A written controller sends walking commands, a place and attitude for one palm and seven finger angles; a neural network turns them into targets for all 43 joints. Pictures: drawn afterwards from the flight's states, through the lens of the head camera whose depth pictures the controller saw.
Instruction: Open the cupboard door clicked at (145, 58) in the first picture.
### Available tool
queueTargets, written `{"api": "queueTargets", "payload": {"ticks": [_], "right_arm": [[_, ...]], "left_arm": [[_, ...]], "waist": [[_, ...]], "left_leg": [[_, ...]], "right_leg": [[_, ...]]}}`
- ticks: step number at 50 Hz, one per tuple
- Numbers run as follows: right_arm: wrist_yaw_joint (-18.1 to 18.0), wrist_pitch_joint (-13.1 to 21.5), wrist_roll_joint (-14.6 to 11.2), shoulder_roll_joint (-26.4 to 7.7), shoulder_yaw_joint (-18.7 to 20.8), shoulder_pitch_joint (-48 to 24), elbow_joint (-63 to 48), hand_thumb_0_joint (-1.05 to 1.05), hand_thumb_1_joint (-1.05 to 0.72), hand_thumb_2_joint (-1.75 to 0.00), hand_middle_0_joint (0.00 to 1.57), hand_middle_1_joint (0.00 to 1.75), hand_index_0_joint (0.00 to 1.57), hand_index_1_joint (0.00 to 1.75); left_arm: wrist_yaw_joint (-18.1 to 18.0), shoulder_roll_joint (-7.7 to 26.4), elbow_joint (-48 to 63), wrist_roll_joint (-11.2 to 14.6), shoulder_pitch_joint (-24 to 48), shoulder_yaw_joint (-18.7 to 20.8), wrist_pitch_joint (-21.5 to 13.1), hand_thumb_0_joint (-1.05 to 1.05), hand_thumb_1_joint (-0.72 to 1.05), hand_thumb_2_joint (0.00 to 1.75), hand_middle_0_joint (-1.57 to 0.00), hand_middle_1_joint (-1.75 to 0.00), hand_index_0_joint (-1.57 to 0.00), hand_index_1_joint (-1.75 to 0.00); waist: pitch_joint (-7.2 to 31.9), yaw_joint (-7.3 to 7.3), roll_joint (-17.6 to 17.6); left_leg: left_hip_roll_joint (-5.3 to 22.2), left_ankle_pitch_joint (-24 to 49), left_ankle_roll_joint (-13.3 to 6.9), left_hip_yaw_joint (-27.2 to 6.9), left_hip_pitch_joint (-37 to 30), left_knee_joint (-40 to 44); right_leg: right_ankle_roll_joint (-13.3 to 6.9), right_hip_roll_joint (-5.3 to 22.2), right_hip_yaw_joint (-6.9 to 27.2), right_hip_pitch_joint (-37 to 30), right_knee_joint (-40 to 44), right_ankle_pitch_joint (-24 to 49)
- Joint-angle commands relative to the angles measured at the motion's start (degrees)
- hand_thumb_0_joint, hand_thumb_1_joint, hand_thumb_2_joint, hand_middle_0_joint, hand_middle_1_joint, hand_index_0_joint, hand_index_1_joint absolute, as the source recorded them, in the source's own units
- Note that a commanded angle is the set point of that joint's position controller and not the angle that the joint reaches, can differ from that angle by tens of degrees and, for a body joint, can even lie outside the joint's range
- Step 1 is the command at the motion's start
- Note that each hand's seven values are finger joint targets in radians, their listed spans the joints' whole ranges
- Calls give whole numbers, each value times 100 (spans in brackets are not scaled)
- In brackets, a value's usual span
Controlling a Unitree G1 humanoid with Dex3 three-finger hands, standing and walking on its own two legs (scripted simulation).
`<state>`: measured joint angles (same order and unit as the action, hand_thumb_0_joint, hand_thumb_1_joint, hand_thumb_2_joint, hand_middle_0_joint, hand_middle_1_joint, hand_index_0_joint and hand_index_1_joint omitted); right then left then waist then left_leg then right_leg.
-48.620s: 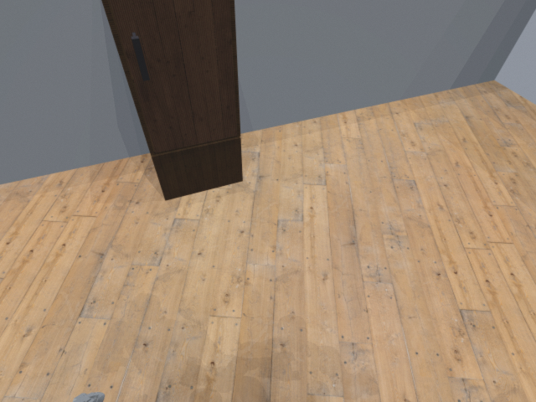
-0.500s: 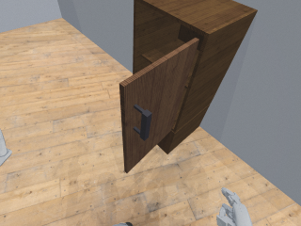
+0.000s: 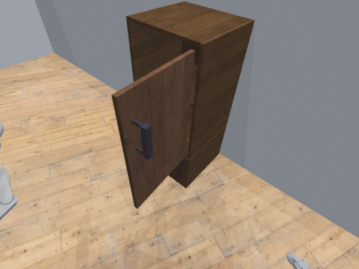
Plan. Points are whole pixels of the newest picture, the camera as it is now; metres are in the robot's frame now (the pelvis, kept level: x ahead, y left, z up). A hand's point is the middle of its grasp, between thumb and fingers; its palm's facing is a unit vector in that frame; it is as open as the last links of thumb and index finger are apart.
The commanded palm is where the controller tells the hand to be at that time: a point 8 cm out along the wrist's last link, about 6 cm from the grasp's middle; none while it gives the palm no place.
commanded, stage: stop stepping back and stand still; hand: left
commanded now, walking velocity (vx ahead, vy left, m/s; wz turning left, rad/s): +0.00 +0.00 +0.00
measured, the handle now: (142, 139) +0.50 +0.13 -0.01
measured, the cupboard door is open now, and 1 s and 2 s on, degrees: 95 95 95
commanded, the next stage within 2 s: let the arm hang, fingers relaxed in 0.60 s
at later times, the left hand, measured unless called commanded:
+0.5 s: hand (17, 204) +0.18 +0.26 +0.16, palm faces +0.46 -0.78 -0.41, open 7.4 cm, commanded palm +0.13 +0.29 +0.19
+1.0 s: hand out of the picture +0.05 +0.19 -0.17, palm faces -0.02 -0.98 -0.21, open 7.4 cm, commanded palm none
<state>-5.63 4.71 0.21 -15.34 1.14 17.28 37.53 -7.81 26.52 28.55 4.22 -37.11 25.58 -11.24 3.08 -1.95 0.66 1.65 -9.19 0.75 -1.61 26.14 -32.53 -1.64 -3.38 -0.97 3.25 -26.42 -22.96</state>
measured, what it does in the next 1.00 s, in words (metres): stands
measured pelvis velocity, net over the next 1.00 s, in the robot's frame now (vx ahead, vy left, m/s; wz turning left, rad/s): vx -0.01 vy -0.01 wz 0.02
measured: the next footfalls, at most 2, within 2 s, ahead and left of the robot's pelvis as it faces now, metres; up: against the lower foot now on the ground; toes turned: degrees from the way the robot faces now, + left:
none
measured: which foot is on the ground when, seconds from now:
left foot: down 0.00-1.00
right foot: down 0.00-1.00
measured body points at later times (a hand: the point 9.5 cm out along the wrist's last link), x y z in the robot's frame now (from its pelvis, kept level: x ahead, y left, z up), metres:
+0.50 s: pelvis -0.01 -0.01 +0.00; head -0.03 -0.01 +0.45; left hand +0.15 +0.30 +0.18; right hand +0.16 -0.24 -0.08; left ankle +0.10 +0.11 -0.73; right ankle -0.10 -0.11 -0.73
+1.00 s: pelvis -0.01 -0.01 -0.01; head +0.01 +0.01 +0.44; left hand +0.05 +0.24 -0.16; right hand +0.08 -0.30 -0.13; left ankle +0.10 +0.11 -0.73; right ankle -0.10 -0.11 -0.73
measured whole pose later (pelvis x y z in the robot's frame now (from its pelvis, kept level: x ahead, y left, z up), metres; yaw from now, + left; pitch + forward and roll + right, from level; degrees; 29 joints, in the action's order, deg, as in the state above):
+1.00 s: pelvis -0.01 -0.01 -0.01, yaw +1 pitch -3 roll -1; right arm -0.1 -1.2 1.6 -17.7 0.3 10.0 53.8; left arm 0.1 13.8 -49.4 -0.9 -15.6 0.0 3.4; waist -4.2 -1.4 -1.3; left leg -0.6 -9.2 0.1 -2.6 23.7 -35.5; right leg -2.0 -2.3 -2.0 4.4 -34.0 -27.1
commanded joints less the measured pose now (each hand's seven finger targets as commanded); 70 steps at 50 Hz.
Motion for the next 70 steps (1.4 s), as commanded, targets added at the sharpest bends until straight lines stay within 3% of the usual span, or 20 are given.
{"api": "queueTargets", "payload": {"ticks": [1, 4, 7, 9, 11, 13, 16, 18, 19, 24, 34, 35, 36, 38, 41, 44, 48, 52, 56, 70], "right_arm": [[-124, 548, 4, -472, 84, -937, -826, 0, -90, -90, 20, 30, 20, 30], [-172, 715, 23, -517, 101, -977, -808, 0, -90, -90, 20, 30, 20, 30], [-133, 784, 69, -416, 58, -1006, -891, 0, -90, -90, 20, 30, 20, 30], [-77, 767, 68, -358, 75, -990, -961, 0, -90, -90, 20, 30, 20, 30], [13, 675, 40, -237, 76, -1017, -1018, 0, -90, -90, 20, 30, 20, 30], [41, 567, 40, -252, 71, -983, -884, 0, -90, -90, 20, 30, 20, 30], [-8, 532, 18, -299, 22, -930, -823, 0, -90, -90, 20, 30, 20, 30], [-74, 532, -40, -340, 38, -902, -794, 0, -90, -90, 20, 30, 20, 30], [-102, 540, -15, -338, 17, -972, -809, 0, -90, -90, 20, 30, 20, 30], [-92, 547, -18, -298, -14, -1150, -912, 0, -90, -90, 20, 30, 20, 30], [-54, 521, -37, -295, 32, -1027, -979, 0, -90, -90, 20, 30, 20, 30], [473, 549, -77, -1491, 293, -1217, 393, 0, -90, -90, 20, 30, 20, 30], [477, 195, -133, -1254, 341, -889, 322, 0, -90, -90, 20, 30, 20, 30], [468, -23, -17, -1244, 232, -993, 269, 0, -90, -90, 20, 30, 20, 30], [490, -168, 63, -1224, 195, -1106, 431, 0, -90, -90, 20, 30, 20, 30], [498, -345, 127, -1272, 223, -1208, 760, 0, -90, -90, 20, 30, 20, 30], [472, -455, 139, -1139, 114, -988, 1259, 0, -90, -90, 20, 30, 20, 30], [416, -494, 98, -1005, 92, -980, 1670, 0, -90, -90, 20, 30, 20, 30], [356, -495, 65, -820, 88, -678, 2049, 0, -90, -90, 20, 30, 20, 30], [359, -578, 74, -549, 130, -594, 2494, 0, -90, -90, 20, 30, 20, 30]], "left_arm": [[-187, 852, 962, -133, 1261, 400, -382, 0, 90, 90, -20, -30, -20, -30], [-167, 859, 928, -205, 1392, 404, -481, 0, 90, 90, -20, -30, -20, -30], [-205, 840, 1151, -219, 1216, 577, -534, 0, 90, 90, -20, -30, -20, -30], [-176, 897, 1177, -174, 668, 725, -505, 0, 90, 90, -20, -30, -20, -30], [-129, 856, 1265, -84, 209, 744, -434, 0, 90, 90, -20, -30, -20, -30], [-149, 837, 1291, -25, 205, 751, -348, 0, 90, 90, -20, -30, -20, -30], [-153, 705, 927, -27, 652, 581, -262, 0, 90, 90, -20, -30, -20, -30], [-81, 608, 384, -56, 928, 363, -241, 0, 90, 90, -20, -30, -20, -30], [-67, 626, 295, -77, 1016, 345, -203, 0, 90, 90, -20, -30, -20, -30], [-58, 743, 821, -151, 1561, 259, -257, 0, 90, 90, -20, -30, -20, -30], [-113, 860, 1056, -82, 737, 634, -325, 0, 90, 90, -20, -30, -20, -30], [716, -332, -3633, -639, 1043, -1791, 598, 0, 90, 90, -20, -30, -20, -30], [797, -297, -3745, -560, 907, -1700, 994, 0, 90, 90, -20, -30, -20, -30], [794, -273, -4153, -617, 1222, -1818, 1073, 0, 90, 90, -20, -30, -20, -30], [756, 105, -5111, -627, 1768, -1837, 1019, 0, 90, 90, -20, -30, -20, -30], [668, 290, -6088, -585, 2380, -1953, 1065, 0, 90, 90, -20, -30, -20, -30], [637, 61, -7310, -504, 2195, -2137, 1141, 0, 90, 90, -20, -30, -20, -30], [688, -206, -8331, -471, 1815, -2231, 1144, 0, 90, 90, -20, -30, -20, -30], [665, -528, -8921, -470, 1595, -2305, 1109, 0, 90, 90, -20, -30, -20, -30], [584, -720, -9344, -476, 1392, -2381, 1106, 0, 90, 90, -20, -30, -20, -30]], "waist": [[-608, 9, 78], [-522, 108, 1223], [-179, 222, 1250], [232, 255, 1079], [439, 200, 168], [283, 170, -459], [250, 87, -11], [1, 78, 298], [-112, 99, 547], [-378, 120, 115], [175, 169, 693], [108, 53, 803], [504, 161, 413], [357, 307, -295], [196, 299, -1502], [-295, 178, -805], [-280, 162, 891], [-383, 237, 974], [-195, 161, 583], [-965, 129, -140]], "left_leg": [[64, 399, -108, -101, -1795, 326], [508, -883, -309, -1045, -1608, 1553], [664, -2531, -347, -1386, -743, 2582], [361, -2083, -177, -813, -873, 2205], [-64, -673, -12, -58, -1519, 817], [-90, 20, -18, 59, -1691, -199], [97, 1157, -125, -6, -1931, 306], [286, 1143, -218, -175, -2353, 568], [318, 913, -255, -254, -2322, 684], [128, -134, -186, -177, -1967, 761], [240, 1184, -237, -233, -2180, 748], [480, 2883, -448, -745, -1320, -179], [544, 2996, -508, -660, -1540, -185], [668, 1918, -633, -1036, -842, -15], [230, 1479, -441, -643, -684, -423], [44, 646, -281, -287, -728, -599], [367, 1070, -471, -921, -1296, 437], [362, 22, -455, -1104, -1335, 959], [368, 339, -425, -933, -1785, 891], [318, 31, -339, -629, -1767, 991]], "right_leg": [[-51, 781, 284, 2059, 825, 979], [167, 182, 25, 1708, 225, -62], [63, -37, -77, 660, -120, -252], [-18, 17, -73, 384, 419, -287], [-197, 537, 421, 972, 1207, -207], [-395, 1095, 853, 1614, 1288, 817], [-19, 731, 466, 1338, 637, 2364], [197, 469, 259, 1736, 644, 1404], [208, 415, 252, 1832, 707, 1104], [79, 514, 360, 1700, 1213, 472], [155, 407, 112, 1186, 733, 1283], [31, 718, 60, 1341, -550, 2267], [55, 690, 180, 1109, -605, 1893], [-29, 569, 196, 1001, -474, 879], [-266, 977, 547, 767, -54, 2284], [-534, 1323, 726, 938, 100, 2789], [-255, 742, 410, 765, -42, 1008], [-293, 678, 440, 659, 475, 260], [-285, 733, 400, 625, 750, 582], [-264, 804, 365, 1128, 1073, 219]]}}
